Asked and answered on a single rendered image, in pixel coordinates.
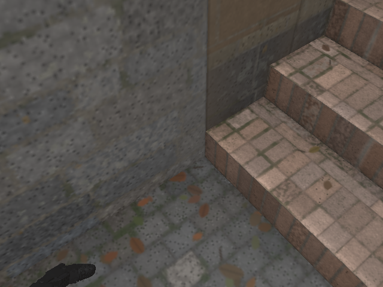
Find left robot hand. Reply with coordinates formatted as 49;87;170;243
30;263;96;287

